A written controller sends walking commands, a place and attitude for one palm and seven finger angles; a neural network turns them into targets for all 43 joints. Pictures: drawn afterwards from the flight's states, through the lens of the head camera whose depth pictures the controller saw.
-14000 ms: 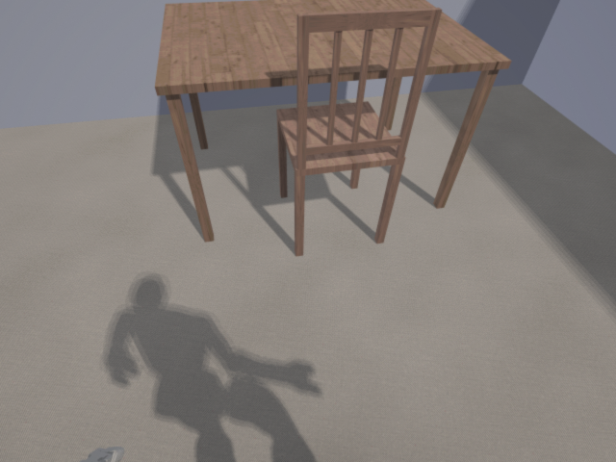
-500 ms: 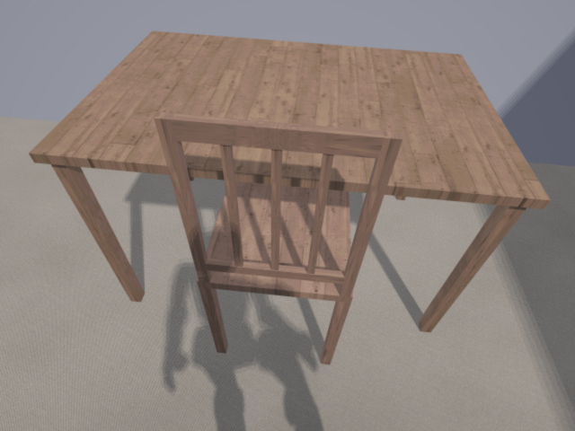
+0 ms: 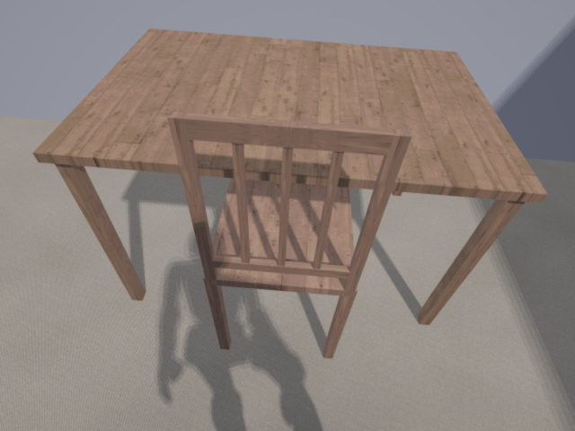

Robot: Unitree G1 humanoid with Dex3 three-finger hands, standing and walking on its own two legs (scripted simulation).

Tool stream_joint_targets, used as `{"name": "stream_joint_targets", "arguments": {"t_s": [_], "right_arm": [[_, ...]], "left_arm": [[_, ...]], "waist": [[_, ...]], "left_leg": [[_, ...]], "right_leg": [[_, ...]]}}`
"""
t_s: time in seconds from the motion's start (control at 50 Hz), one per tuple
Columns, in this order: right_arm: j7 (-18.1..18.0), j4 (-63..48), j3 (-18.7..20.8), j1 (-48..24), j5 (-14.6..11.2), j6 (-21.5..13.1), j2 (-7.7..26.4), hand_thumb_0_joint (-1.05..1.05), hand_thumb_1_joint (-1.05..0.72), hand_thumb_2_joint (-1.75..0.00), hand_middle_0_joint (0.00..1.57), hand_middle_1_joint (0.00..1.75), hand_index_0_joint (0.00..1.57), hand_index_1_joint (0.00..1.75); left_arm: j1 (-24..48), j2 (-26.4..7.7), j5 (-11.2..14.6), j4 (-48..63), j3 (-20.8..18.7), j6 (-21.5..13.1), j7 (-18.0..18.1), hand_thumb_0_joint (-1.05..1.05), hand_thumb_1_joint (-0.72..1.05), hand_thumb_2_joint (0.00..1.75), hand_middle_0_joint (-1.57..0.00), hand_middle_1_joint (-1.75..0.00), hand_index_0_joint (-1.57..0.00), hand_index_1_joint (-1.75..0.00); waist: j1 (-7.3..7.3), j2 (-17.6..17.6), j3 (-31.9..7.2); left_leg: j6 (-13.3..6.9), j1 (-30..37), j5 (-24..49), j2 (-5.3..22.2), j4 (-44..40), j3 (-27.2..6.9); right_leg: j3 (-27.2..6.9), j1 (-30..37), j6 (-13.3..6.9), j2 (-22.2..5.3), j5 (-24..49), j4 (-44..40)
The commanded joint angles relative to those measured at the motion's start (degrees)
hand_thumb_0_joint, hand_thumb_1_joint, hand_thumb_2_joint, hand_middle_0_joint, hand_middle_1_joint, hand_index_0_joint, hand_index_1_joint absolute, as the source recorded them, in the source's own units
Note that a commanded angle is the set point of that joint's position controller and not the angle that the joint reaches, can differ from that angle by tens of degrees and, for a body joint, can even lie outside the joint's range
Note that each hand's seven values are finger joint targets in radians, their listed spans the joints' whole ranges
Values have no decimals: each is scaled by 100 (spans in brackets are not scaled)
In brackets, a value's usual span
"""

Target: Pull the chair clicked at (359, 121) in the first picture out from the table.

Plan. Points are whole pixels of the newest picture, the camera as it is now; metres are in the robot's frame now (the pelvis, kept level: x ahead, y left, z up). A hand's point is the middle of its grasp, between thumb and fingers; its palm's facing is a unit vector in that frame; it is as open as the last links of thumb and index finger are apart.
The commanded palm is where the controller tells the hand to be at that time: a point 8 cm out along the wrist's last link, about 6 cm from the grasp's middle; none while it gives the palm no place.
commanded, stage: look again from close up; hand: left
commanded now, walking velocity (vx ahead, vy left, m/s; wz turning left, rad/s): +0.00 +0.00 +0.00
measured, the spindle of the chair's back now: (284, 214) +0.53 +0.04 -0.05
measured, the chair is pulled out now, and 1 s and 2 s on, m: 0.00 0.00 0.00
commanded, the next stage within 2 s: none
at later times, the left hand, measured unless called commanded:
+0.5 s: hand out of the picture -0.01 +0.10 -0.18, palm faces +0.06 -0.99 -0.14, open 7.3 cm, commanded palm none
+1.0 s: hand out of the picture -0.01 +0.09 -0.17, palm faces +0.06 -0.99 -0.15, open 7.3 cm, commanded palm none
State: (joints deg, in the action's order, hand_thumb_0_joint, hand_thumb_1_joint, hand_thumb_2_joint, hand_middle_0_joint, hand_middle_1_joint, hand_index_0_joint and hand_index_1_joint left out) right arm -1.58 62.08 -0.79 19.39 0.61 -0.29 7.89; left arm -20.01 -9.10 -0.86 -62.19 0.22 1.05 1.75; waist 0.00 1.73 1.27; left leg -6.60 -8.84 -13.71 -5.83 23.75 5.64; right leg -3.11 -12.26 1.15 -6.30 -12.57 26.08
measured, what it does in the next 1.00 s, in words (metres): shifts its weight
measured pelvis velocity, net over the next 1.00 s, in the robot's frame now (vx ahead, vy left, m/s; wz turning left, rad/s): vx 0.01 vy -0.07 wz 0.02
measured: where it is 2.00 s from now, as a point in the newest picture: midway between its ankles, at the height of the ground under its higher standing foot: outside the picture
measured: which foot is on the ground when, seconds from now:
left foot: down 0.00-1.00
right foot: down 0.00-1.00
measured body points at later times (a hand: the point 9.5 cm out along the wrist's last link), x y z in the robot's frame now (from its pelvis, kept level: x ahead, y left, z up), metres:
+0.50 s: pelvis +0.01 -0.04 +0.00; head +0.01 -0.04 +0.45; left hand -0.01 +0.16 -0.16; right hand +0.02 -0.27 -0.16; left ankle +0.00 +0.04 -0.74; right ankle +0.02 -0.20 -0.74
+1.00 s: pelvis +0.01 -0.07 +0.00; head +0.01 -0.06 +0.45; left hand -0.01 +0.14 -0.16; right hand +0.01 -0.28 -0.16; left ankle +0.00 +0.04 -0.74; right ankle +0.02 -0.20 -0.74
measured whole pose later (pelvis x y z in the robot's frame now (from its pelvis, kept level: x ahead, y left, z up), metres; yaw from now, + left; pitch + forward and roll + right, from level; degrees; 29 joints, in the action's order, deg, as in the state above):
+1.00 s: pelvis +0.01 -0.07 +0.00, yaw +1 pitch -2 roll +0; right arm -1.6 65.4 -0.8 16.7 0.3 -0.6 7.2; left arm -19.2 -6.8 -0.5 -63.2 0.6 -0.7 1.9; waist 0.2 0.8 1.3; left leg -1.2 -8.6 -14.0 -0.6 24.0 2.4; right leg 0.3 -10.8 1.0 -1.6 -12.5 24.7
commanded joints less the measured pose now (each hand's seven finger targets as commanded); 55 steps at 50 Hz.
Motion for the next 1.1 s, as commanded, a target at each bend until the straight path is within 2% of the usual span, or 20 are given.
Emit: {"name": "stream_joint_targets", "arguments": {"t_s": [0.0,0.1,0.16,0.2,0.24,0.3,0.36,0.54,0.6,0.64,0.66,0.8,0.86,0.96,1.0,1.06,1.08], "right_arm": [[-22,-146,146,101,-36,-157,736,0,-90,-90,20,30,20,30],[6,-34,136,127,-42,-147,654,0,-90,-90,20,30,20,30],[-2,16,126,147,-44,-175,613,0,-90,-90,20,30,20,30],[-9,46,126,128,-49,-172,580,0,-90,-90,20,30,20,30],[-15,56,129,122,-51,-184,564,0,-90,-90,20,30,20,30],[-16,64,126,56,-60,-175,542,0,-90,-90,20,30,20,30],[-26,90,116,46,-53,-182,536,0,-90,-90,20,30,20,30],[-23,103,104,-66,-57,-154,519,0,-90,-90,20,30,20,30],[-18,114,104,-100,-57,-130,536,0,-90,-90,20,30,20,30],[-16,123,95,-85,-53,-141,527,0,-90,-90,20,30,20,30],[-15,138,91,-75,-55,-148,532,0,-90,-90,20,30,20,30],[-6,157,97,-70,-56,-114,513,0,-90,-90,20,30,20,30],[-5,177,92,-14,-51,-126,498,0,-90,-90,20,30,20,30],[-11,197,81,32,-54,-144,479,0,-90,-90,20,30,20,30],[-8,196,86,33,-55,-128,466,0,-90,-90,20,30,20,30],[-14,216,77,67,-53,-143,443,0,-90,-90,20,30,20,30],[-14,219,87,76,-63,-127,415,0,-90,-90,20,30,20,30]], "left_arm": [[-415,-335,2,128,-30,-144,42,0,90,90,-20,-30,-20,-30],[-441,-281,4,51,-8,-188,47,0,90,90,-20,-30,-20,-30],[-464,-239,12,25,-12,-210,61,0,90,90,-20,-30,-20,-30],[-434,-243,12,23,-14,-202,65,0,90,90,-20,-30,-20,-30],[-446,-229,12,13,-19,-213,72,0,90,90,-20,-30,-20,-30],[-418,-232,9,15,-15,-218,72,0,90,90,-20,-30,-20,-30],[-405,-215,15,10,-17,-234,74,0,90,90,-20,-30,-20,-30],[-363,-271,23,28,-19,-256,65,0,90,90,-20,-30,-20,-30],[-348,-279,23,29,-13,-255,58,0,90,90,-20,-30,-20,-30],[-354,-280,24,39,-22,-259,58,0,90,90,-20,-30,-20,-30],[-358,-301,29,37,-18,-269,56,0,90,90,-20,-30,-20,-30],[-353,-291,24,56,-16,-262,55,0,90,90,-20,-30,-20,-30],[-365,-289,30,55,-22,-275,54,0,90,90,-20,-30,-20,-30],[-376,-282,35,56,-27,-278,59,0,90,90,-20,-30,-20,-30],[-390,-272,28,63,-25,-264,58,0,90,90,-20,-30,-20,-30],[-425,-251,33,48,-30,-276,58,0,90,90,-20,-30,-20,-30],[-415,-257,24,54,-37,-270,57,0,90,90,-20,-30,-20,-30]], "waist": [[63,-262,409],[43,-24,467],[37,-51,297],[26,-165,381],[24,-106,278],[24,-43,394],[14,-54,271],[21,-47,287],[21,-32,419],[27,-114,335],[26,-42,248],[27,-48,501],[24,-35,339],[38,-94,282],[45,-138,468],[52,-114,379],[49,-92,479]], "left_leg": [[500,-450,-120,1198,-1030,-1287],[390,-550,-177,1089,-886,-1129],[373,-357,315,1066,-731,-1047],[377,-414,336,1053,-697,-1003],[374,-295,589,1051,-606,-964],[374,-338,594,1018,-519,-910],[377,-213,807,1022,-444,-883],[423,-220,600,1016,-417,-833],[446,-279,406,1000,-450,-832],[444,-239,488,1012,-458,-849],[446,-194,560,1025,-441,-841],[481,-341,200,1007,-529,-832],[481,-263,297,1018,-502,-837],[489,-295,359,1039,-517,-845],[493,-399,163,1021,-572,-857],[486,-348,282,1032,-538,-860],[492,-424,117,1027,-573,-847]], "right_leg": [[113,-76,-195,60,284,-143],[50,-27,-201,17,423,-241],[59,32,-179,1,680,-209],[48,8,-179,23,641,-222],[61,44,-161,22,780,-202],[15,0,-166,16,795,-268],[-4,42,-177,7,934,-269],[-66,78,-214,-1,852,-416],[-94,-15,-222,18,660,-501],[-83,44,-230,18,707,-497],[-73,92,-229,14,781,-484],[-113,-64,-243,50,372,-622],[-108,-1,-250,51,445,-606],[-75,93,-253,59,505,-571],[-67,-21,-252,74,305,-609],[-63,37,-255,71,416,-589],[-50,7,-251,93,250,-640]]}}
